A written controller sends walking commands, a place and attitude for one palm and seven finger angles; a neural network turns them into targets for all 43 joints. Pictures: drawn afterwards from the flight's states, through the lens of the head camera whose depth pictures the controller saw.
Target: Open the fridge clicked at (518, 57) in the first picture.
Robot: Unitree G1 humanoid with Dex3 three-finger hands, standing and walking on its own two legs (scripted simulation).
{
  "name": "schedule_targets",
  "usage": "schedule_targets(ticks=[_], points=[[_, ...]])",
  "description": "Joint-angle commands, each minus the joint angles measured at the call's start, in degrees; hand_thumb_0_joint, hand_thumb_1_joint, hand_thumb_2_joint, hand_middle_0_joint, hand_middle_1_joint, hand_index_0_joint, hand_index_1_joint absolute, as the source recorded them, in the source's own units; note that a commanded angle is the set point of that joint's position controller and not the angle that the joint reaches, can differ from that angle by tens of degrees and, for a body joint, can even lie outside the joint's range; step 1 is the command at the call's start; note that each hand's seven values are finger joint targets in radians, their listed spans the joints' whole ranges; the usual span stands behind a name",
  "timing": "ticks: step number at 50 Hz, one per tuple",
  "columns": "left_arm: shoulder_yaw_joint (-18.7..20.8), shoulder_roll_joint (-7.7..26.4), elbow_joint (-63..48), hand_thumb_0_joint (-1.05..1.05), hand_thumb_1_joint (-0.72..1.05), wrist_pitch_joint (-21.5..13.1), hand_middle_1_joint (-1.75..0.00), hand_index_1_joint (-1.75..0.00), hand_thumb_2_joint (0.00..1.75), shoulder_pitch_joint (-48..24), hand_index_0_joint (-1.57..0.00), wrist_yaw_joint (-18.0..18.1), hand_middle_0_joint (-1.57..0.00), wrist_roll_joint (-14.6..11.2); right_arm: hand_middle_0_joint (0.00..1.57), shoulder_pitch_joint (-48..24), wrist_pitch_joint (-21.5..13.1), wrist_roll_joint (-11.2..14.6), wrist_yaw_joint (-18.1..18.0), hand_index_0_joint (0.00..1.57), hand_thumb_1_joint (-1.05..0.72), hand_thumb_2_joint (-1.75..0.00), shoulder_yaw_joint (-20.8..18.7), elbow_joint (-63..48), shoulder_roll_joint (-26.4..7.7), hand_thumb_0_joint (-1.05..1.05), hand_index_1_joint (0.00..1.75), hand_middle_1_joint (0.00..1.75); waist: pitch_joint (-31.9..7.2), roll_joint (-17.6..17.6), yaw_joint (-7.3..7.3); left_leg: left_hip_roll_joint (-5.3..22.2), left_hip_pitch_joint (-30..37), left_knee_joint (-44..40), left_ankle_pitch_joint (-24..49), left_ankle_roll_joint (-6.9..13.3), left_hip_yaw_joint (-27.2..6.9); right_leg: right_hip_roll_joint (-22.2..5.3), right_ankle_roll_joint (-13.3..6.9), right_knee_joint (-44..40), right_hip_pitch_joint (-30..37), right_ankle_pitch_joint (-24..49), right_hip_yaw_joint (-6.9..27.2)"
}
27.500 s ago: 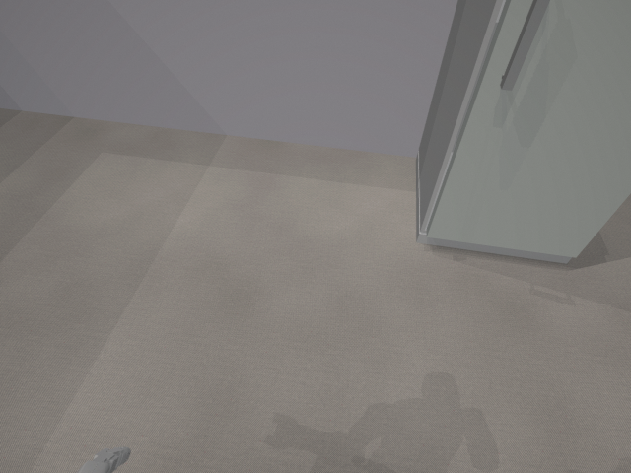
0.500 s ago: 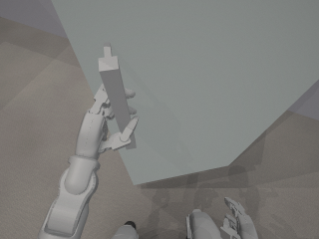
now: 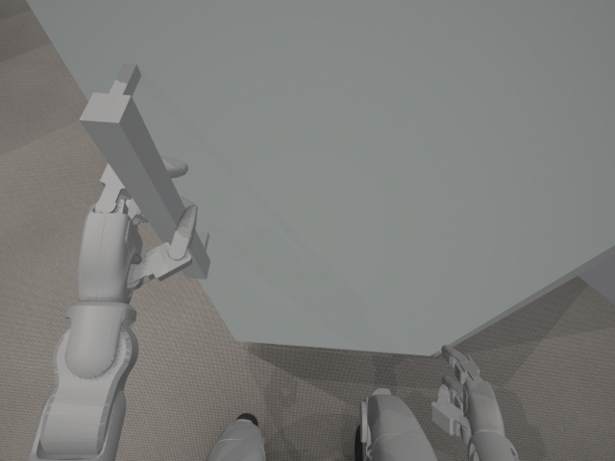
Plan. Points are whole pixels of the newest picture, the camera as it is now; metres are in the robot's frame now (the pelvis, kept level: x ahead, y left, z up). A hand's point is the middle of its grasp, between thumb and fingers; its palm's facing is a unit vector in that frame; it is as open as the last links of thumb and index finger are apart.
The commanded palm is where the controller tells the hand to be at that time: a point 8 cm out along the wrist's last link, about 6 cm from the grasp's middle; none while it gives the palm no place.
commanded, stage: walk backward, drawing the door open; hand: left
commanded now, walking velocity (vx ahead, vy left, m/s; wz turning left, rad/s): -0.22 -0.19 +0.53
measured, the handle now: (172, 197) +0.36 +0.17 +0.13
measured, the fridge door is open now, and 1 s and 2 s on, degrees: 46 78 72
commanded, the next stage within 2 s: stop walking and hold the door back in 0.78 s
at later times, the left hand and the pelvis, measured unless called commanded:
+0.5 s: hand (190, 376) +0.18 +0.12 +0.13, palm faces +0.54 -0.80 -0.27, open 6.7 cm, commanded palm +0.12 +0.15 +0.13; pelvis -0.01 -0.18 +0.00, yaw +21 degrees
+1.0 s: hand out of the picture +0.05 +0.04 +0.13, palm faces +0.81 -0.49 -0.33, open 6.8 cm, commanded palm +0.02 +0.08 +0.12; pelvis -0.04 -0.32 +0.00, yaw +33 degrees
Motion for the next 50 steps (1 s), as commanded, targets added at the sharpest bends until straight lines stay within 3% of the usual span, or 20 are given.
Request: schedule_targets(ticks=[1, 3, 4, 5, 6, 7, 9, 13, 16, 17, 18, 19, 25, 33, 35, 36, 37, 39, 43, 50], points=[[5.6, 5.2, -16.4, 0.00, 0.90, -5.9, -1.40, -1.40, 0.90, -8.3, -0.45, 1.3, -0.45, -0.8, 0.20, -0.7, -2.6, 2.2, -0.8, 0.20, -0.90, -0.90, -3.4, -8.2, -9.0, 0.00, 0.30, 0.30, -25.3, 17.8, -0.74, 4.0, -1.6, -6.7, -2.8, 8.6, 1.4, 2.3, 1.0, -15.6, 23.5, 5.2, -6.5], [7.9, 8.1, -16.1, 0.00, 0.90, -6.2, -1.40, -1.40, 0.90, -8.9, -0.45, 2.0, -0.45, -0.7, 0.20, -1.5, -2.3, 2.8, -0.5, 0.20, -0.90, -0.90, -2.5, -9.5, -7.7, 0.00, 0.30, 0.30, -25.2, 11.1, 0.27, 0.7, -5.8, 0.8, -13.6, 6.9, 1.1, 1.8, 1.7, -27.1, 29.2, 5.1, -7.1], [9.9, 10.7, -16.5, 0.00, 0.90, -6.1, -1.40, -1.40, 0.90, -8.5, -0.45, 2.5, -0.45, -0.6, 0.20, 0.0, -2.0, 3.1, -0.6, 0.20, -0.90, -0.90, -2.1, -8.7, -5.5, 0.00, 0.30, 0.30, -25.8, -2.4, -0.17, -5.9, -3.3, 13.3, -17.0, 4.3, 5.4, -3.6, 0.1, -36.1, 25.8, 6.5, -2.4], [13.5, 14.8, -16.2, 0.00, 0.90, -5.3, -1.40, -1.40, 0.90, -6.2, -0.45, 3.2, -0.45, -0.7, 0.20, -1.3, -1.8, 3.0, -0.9, 0.20, -0.90, -0.90, -1.8, -8.6, -4.0, 0.00, 0.30, 0.30, -25.3, -17.1, 0.48, -9.8, -10.1, 31.1, -24.8, 2.7, 7.6, -14.8, -5.3, -39.3, 23.3, 8.7, 8.9], [15.1, 16.4, -17.6, 0.00, 0.90, -5.4, -1.40, -1.40, 0.90, -5.9, -0.45, 3.5, -0.45, -0.8, 0.20, -3.8, -2.0, 2.5, -1.4, 0.20, -0.90, -0.90, -1.4, -8.7, -3.8, 0.00, 0.30, 0.30, -25.1, -20.7, 2.13, -9.6, -13.5, 47.7, -29.3, 3.0, 5.6, -22.9, -11.1, -40.3, 18.9, 17.1, 17.1], [17.1, 17.7, -18.4, 0.00, 0.90, -6.1, -1.40, -1.40, 0.90, -7.6, -0.45, 4.1, -0.45, -0.7, 0.20, -3.1, -1.9, 0.9, -1.2, 0.20, -0.90, -0.90, -0.3, -7.4, -3.7, 0.00, 0.30, 0.30, -24.0, -13.6, 1.28, -6.8, -16.4, 51.9, -26.9, 3.0, 4.4, -24.5, -12.3, -37.8, 19.7, 23.9, 11.7], [17.8, 16.7, -19.6, 0.00, 0.90, -6.8, -1.40, -1.40, 0.90, -3.8, -0.45, 3.1, -0.45, -1.5, 0.20, -4.6, -0.5, 1.7, -1.0, 0.20, -0.90, -0.90, -1.6, -7.4, -5.2, 0.00, 0.30, 0.30, -23.4, -15.3, 0.71, -5.0, -15.9, 53.4, -24.3, 1.5, 6.5, -20.8, -13.5, -33.4, 22.6, 24.9, 6.1], [16.3, 13.0, -18.1, 0.00, 0.90, -6.9, -1.40, -1.40, 0.90, -0.7, -0.45, 3.6, -0.45, -2.9, 0.20, -3.3, 0.4, 2.0, -2.1, 0.20, -0.90, -0.90, -1.1, -8.6, -5.3, 0.00, 0.30, 0.30, -24.0, -15.1, -0.39, -3.8, -5.7, 23.5, -23.6, 2.3, 9.5, -18.3, -11.0, -26.4, 25.2, 40.5, -5.3], [12.8, 10.8, -18.0, 0.00, 0.90, -6.3, -1.40, -1.40, 0.90, -0.8, -0.45, 3.2, -0.45, -3.8, 0.20, 0.0, 1.1, 1.4, -2.9, 0.20, -0.90, -0.90, -1.9, -8.3, -7.3, 0.00, 0.30, 0.30, -25.0, -1.1, -3.26, -3.3, 12.6, -2.3, -1.3, 2.1, 8.5, -12.5, -6.1, -9.9, 11.4, 19.1, -9.3], [11.8, 10.3, -20.2, 0.00, 0.90, -7.2, -1.40, -1.40, 0.90, -2.0, -0.45, 2.9, -0.45, -3.6, 0.20, -0.6, 0.2, 1.1, -2.9, 0.20, -0.90, -0.90, -2.7, -9.3, -9.2, 0.00, 0.30, 0.30, -25.1, 14.2, -1.89, 10.8, 22.7, -9.4, 20.3, 6.7, -12.4, -4.6, -1.6, 3.5, -4.5, -8.5, -8.6], [11.7, 12.2, -21.0, 0.00, 0.90, -8.1, -1.40, -1.40, 0.90, -4.4, -0.45, 2.8, -0.45, -1.7, 0.20, 0.5, -0.7, 0.8, -2.2, 0.20, -0.90, -0.90, -2.3, -8.1, -9.6, 0.00, 0.30, 0.30, -27.3, 19.4, -0.39, 22.9, 25.6, -9.6, 44.6, 11.7, -32.1, -1.3, 0.6, 12.5, -9.3, -19.4, -1.6], [14.7, 15.0, -19.1, 0.00, 0.90, -9.2, -1.40, -1.40, 0.90, -4.7, -0.45, 2.7, -0.45, -0.4, 0.20, -0.2, -1.5, 0.7, -1.4, 0.20, -0.90, -0.90, -2.0, -7.5, -9.2, 0.00, 0.30, 0.30, -27.7, 11.6, 0.13, 22.6, 24.6, -7.7, 42.4, 15.2, -25.1, -2.9, 0.0, 13.8, -8.8, -12.6, 2.4], [13.4, 12.6, -15.4, 0.00, 0.90, -6.4, -1.40, -1.40, 0.90, -3.5, -0.45, 3.7, -0.45, -1.3, 0.20, 1.9, -2.3, 2.0, -0.7, 0.20, -0.90, -0.90, -2.8, -5.6, -9.5, 0.00, 0.30, 0.30, -26.7, 14.5, -0.85, 5.9, 19.2, -4.8, 31.4, 9.5, -3.0, 0.4, 0.6, 2.5, 0.5, -0.7, -2.3], [17.7, 16.0, -8.8, 0.00, 0.90, -6.1, -1.40, -1.40, 0.90, -1.7, -0.45, 5.0, -0.45, -3.5, 0.20, 1.1, -3.6, 1.6, -1.3, 0.20, -0.90, -0.90, -1.2, -6.6, -9.9, 0.00, 0.30, 0.30, -25.2, 16.7, 0.53, 6.3, 9.3, -3.9, 22.3, 10.7, -5.0, 2.7, 0.9, -21.4, 17.1, -1.3, -3.7], [20.3, 19.5, -8.6, 0.00, 0.90, -6.7, -1.40, -1.40, 0.90, -2.6, -0.45, 4.9, -0.45, -2.7, 0.20, 1.3, -3.5, 1.7, -1.0, 0.20, -0.90, -0.90, -1.0, -6.9, -9.2, 0.00, 0.30, 0.30, -25.0, 7.8, 1.10, -0.4, 5.2, 4.6, 7.1, 6.2, -0.8, 0.2, 0.6, -38.9, 24.5, 14.9, -3.6], [21.0, 21.9, -8.1, 0.00, 0.90, -6.8, -1.40, -1.40, 0.90, -2.9, -0.45, 4.7, -0.45, -2.2, 0.20, 0.1, -3.1, 1.9, -0.9, 0.20, -0.90, -0.90, -0.6, -7.7, -7.3, 0.00, 0.30, 0.30, -23.5, -7.4, 0.89, -7.3, -2.7, 15.0, -13.9, 2.5, 5.0, -9.9, -3.0, -40.9, 27.1, 29.6, 4.6], [24.6, 26.6, -6.2, 0.00, 0.90, -6.4, -1.40, -1.40, 0.90, -2.5, -0.45, 4.8, -0.45, -2.1, 0.20, -2.5, -2.7, 1.7, -1.2, 0.20, -0.90, -0.90, -0.6, -9.2, -7.6, 0.00, 0.30, 0.30, -22.3, -18.2, 1.97, -13.0, -12.7, 33.4, -27.5, 1.4, 4.7, -21.4, -8.6, -40.0, 22.5, 41.7, 20.3], [26.1, 24.9, -2.9, 0.00, 0.90, -6.3, -1.40, -1.40, 0.90, -1.1, -0.45, 5.5, -0.45, -2.6, 0.20, 0.5, -2.7, 1.7, -1.2, 0.20, -0.90, -0.90, -1.5, -6.3, -8.9, 0.00, 0.30, 0.30, -25.0, -12.0, 0.68, -9.9, -14.0, 48.4, -22.7, 0.9, 0.0, -22.9, -10.8, -37.0, 22.2, 38.8, 12.9], [25.2, 22.1, -4.2, 0.00, 0.90, -8.5, -1.40, -1.40, 0.90, 2.6, -0.45, 5.8, -0.45, -2.9, 0.20, -2.8, -0.6, 1.6, -1.4, 0.20, -0.90, -0.90, 0.0, -6.8, -7.3, 0.00, 0.30, 0.30, -23.4, -6.9, 0.30, -8.9, -15.7, 46.5, -18.6, -0.1, 5.4, -17.9, -10.6, -32.7, 28.3, 45.4, 0.7], [19.2, 21.0, 12.4, 0.00, 0.90, -8.2, -1.40, -1.40, 0.90, -23.6, -0.45, 7.2, -0.45, -2.8, 0.20, 0.5, -0.8, 1.6, -3.4, 0.20, -0.90, -0.90, -1.3, -4.3, -11.8, 0.00, 0.30, 0.30, -23.2, -9.0, 0.81, -7.8, -4.1, 22.4, -16.7, 2.9, 7.2, -21.0, -9.6, -40.4, 23.9, 23.6, 8.5]])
